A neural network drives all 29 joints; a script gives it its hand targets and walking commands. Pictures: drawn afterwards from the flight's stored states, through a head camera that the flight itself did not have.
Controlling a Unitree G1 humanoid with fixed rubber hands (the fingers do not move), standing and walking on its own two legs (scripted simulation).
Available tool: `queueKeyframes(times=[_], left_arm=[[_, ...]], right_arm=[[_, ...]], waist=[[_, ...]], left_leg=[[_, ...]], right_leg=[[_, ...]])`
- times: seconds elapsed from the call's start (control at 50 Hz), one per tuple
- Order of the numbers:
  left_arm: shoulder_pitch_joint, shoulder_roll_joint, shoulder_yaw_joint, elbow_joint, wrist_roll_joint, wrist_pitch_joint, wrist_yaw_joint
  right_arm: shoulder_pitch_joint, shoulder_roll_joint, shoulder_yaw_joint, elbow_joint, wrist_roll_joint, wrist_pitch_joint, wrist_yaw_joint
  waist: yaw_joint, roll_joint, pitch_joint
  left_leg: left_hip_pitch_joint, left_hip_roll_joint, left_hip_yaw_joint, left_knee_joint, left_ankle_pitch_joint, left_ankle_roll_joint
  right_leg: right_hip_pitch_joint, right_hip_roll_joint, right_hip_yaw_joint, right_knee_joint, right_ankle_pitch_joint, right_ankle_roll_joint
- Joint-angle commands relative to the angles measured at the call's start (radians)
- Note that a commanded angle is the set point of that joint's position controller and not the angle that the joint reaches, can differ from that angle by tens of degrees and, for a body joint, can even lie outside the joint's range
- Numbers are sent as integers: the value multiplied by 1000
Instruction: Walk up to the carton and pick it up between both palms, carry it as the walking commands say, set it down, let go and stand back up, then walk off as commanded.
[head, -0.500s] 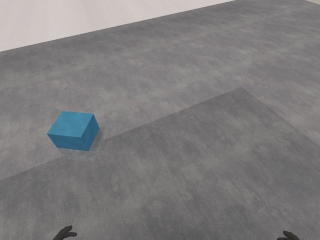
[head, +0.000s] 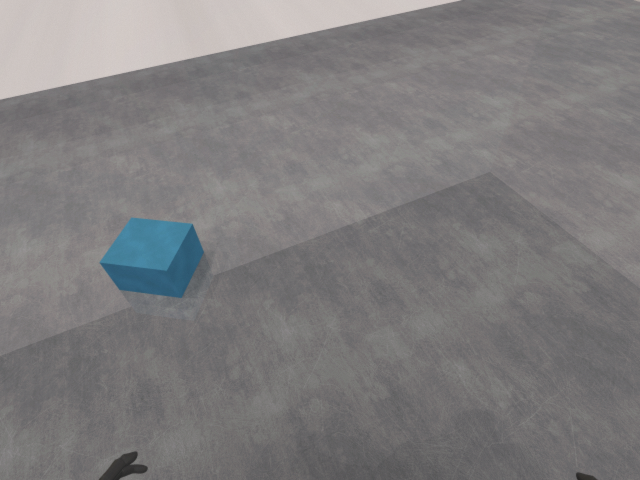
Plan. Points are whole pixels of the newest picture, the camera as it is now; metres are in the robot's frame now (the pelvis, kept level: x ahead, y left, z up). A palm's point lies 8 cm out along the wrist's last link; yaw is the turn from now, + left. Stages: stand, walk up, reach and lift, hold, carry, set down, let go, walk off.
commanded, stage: walk up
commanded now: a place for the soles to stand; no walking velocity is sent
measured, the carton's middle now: (155, 256) +1.02 +0.74 -0.69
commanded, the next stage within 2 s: none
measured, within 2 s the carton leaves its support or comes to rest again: neither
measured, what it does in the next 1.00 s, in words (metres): walks ahead, turning left: left foot, then right foot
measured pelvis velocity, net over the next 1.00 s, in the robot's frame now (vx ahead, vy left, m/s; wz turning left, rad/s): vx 0.27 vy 0.24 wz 0.61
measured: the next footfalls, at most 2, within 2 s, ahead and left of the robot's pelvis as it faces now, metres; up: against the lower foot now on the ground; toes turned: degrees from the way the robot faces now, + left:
left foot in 0.28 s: +0.13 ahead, +0.24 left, +0.00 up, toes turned +18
right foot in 0.58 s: +0.30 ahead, +0.06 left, +0.00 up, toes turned +19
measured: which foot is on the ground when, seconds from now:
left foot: down 0.00-0.00, up 0.02-0.26, down 0.28-0.58, up 0.60-0.92, down 0.94-1.00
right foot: down 0.00-0.28, up 0.30-0.56, down 0.58-0.94, up 0.96-1.00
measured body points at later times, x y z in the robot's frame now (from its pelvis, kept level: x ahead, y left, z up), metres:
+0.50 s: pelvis +0.11 +0.11 -0.02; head +0.12 +0.12 +0.43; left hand +0.11 +0.47 -0.10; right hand +0.31 -0.18 -0.09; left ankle +0.09 +0.22 -0.74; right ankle +0.19 +0.00 -0.72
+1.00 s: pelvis +0.27 +0.24 -0.03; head +0.29 +0.26 +0.42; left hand +0.10 +0.56 -0.11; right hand +0.61 +0.08 -0.08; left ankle +0.29 +0.38 -0.74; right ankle +0.27 +0.06 -0.70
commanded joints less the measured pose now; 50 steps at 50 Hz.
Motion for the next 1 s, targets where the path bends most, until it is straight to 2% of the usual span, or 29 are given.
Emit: queueKeyframes(times=[0.0,0.02,0.06,0.1,0.14,0.22,0.24,0.26,0.28,0.3,0.32,0.36,0.4,0.44,0.48,0.54,0.56,0.58,0.6,0.62,0.64,0.7,0.76,0.84,0.9,0.92,0.94,0.96,0.98], left_arm=[[207,394,146,-80,28,-48,26],[145,372,147,-128,25,-57,28],[55,329,139,-186,23,-65,27],[19,329,136,-232,30,-69,20],[19,340,139,-255,33,-69,8],[23,365,142,-279,32,-52,-4],[40,354,134,-283,33,-44,-6],[85,308,113,-286,28,-36,-12],[89,225,81,-331,-2,-38,-21],[36,250,86,-376,2,-44,-20],[26,295,96,-366,5,-47,-20],[142,286,84,-307,-2,-54,-27],[220,290,97,-266,-2,-57,-32],[206,276,102,-278,-1,-58,-32],[187,263,103,-292,1,-64,-32],[263,249,109,-287,4,-79,-29],[345,270,119,-278,7,-86,-22],[437,352,141,-279,17,-98,-10],[418,425,159,-309,18,-102,-8],[334,397,149,-326,5,-103,-10],[297,351,133,-334,-4,-103,-14],[271,316,115,-342,6,-106,-18],[310,318,112,-343,3,-108,-22],[299,342,112,-367,-9,-83,-20],[281,337,98,-370,-19,-59,-15],[318,293,77,-364,-22,-51,-13],[341,223,48,-384,-34,-52,-12],[312,222,51,-421,-17,-57,-15],[259,302,73,-408,-6,-53,-9]], right_arm=[[-223,-182,-70,-230,-30,15,69],[-188,-203,-84,-237,-38,17,77],[-63,-233,-115,-221,-23,18,104],[-36,-228,-122,-231,-13,21,130],[-69,-203,-117,-265,-3,22,149],[41,-231,-133,-273,16,12,143],[106,-249,-143,-264,13,5,131],[224,-284,-161,-239,11,-6,111],[315,-391,-184,-255,1,-13,88],[259,-447,-186,-287,21,-17,77],[213,-418,-180,-292,34,-19,64],[127,-350,-150,-319,16,-28,47],[113,-313,-133,-346,4,-31,47],[163,-300,-125,-357,-2,-37,52],[170,-290,-120,-369,2,-39,53],[132,-257,-104,-392,7,-37,49],[119,-222,-91,-403,5,-38,45],[106,-156,-71,-426,14,-46,43],[131,-170,-67,-438,11,-52,28],[148,-245,-86,-413,3,-48,19],[159,-273,-96,-387,2,-49,24],[198,-242,-99,-341,3,-51,48],[110,-174,-78,-367,11,-47,70],[40,-167,-81,-393,15,-42,87],[130,-195,-101,-374,5,-46,74],[242,-235,-120,-338,-2,-55,60],[352,-306,-148,-329,-8,-64,38],[352,-391,-159,-353,19,-69,24],[306,-379,-155,-346,44,-71,13]], waist=[[152,-188,29],[109,-82,42],[39,-58,17],[22,-126,24],[31,-151,40],[-7,-147,30],[-35,-82,8],[-88,89,-58],[-149,394,-66],[-122,320,-106],[-92,125,-91],[-10,117,-18],[5,161,-23],[-18,159,-27],[-20,154,-13],[50,111,-6],[102,41,-12],[160,-185,-10],[140,-214,9],[87,-82,65],[62,-35,83],[42,-134,68],[63,-168,47],[63,-164,17],[-7,-110,-18],[-55,9,-109],[-118,171,-212],[-108,267,-212],[-92,40,-167]], left_leg=[[-621,41,-35,400,-196,23],[-643,117,-78,495,-151,-4],[-529,178,-112,486,-73,-43],[-410,173,-54,420,-63,-59],[-287,158,13,319,-30,-53],[-54,65,160,237,-14,-34],[19,31,164,199,-57,-23],[163,-26,155,147,-137,5],[275,180,-356,-99,-402,152],[189,354,-728,-273,-466,266],[141,364,-650,-236,-476,276],[-10,250,-428,-182,-370,218],[-105,168,-290,-149,-214,210],[-82,190,-315,-137,-215,241],[-108,200,-331,-136,-259,234],[-294,134,-256,-20,-303,173],[-420,85,-219,106,-331,133],[-588,-54,-128,412,-302,67],[-694,-77,-132,647,-309,29],[-700,-1,-189,716,-211,17],[-655,31,-179,698,-126,-1],[-512,66,-96,560,-63,-31],[-394,68,-8,386,-7,-12],[-255,36,80,231,64,5],[-38,-20,120,119,38,33],[147,-49,89,82,-30,59],[361,111,-237,41,-212,152],[375,364,-729,-135,-227,246],[267,392,-681,-128,-154,266]], right_leg=[[295,-451,420,-225,-482,-211],[235,-533,428,-249,-411,-245],[168,-445,245,-219,-290,-211],[52,-374,74,-204,-218,-185],[-64,-335,-27,-192,-230,-157],[-181,-303,-97,-66,-358,-131],[-200,-276,-133,85,-309,-121],[-240,-214,-186,385,-160,-97],[-527,-64,-230,793,-214,-20],[-644,-35,-27,925,-356,-17],[-612,-109,56,906,-276,-35],[-477,-133,72,693,-208,-39],[-328,-88,17,529,-243,-21],[-307,-63,-1,431,-237,-16],[-272,-51,-9,355,-153,-15],[-22,-4,-37,207,-39,-30],[133,-21,18,155,-84,-44],[228,-230,360,-56,-406,-97],[192,-472,743,-223,-626,-191],[132,-485,714,-218,-625,-232],[88,-427,575,-197,-510,-238],[25,-316,226,-174,-94,-210],[-4,-261,12,-106,186,-186],[-47,-265,-51,-75,119,-163],[-123,-280,-112,83,156,-143],[-167,-232,-171,341,269,-117],[-385,-163,-167,671,140,-63],[-624,-32,-88,869,-324,-30],[-611,-98,61,906,-263,-44]])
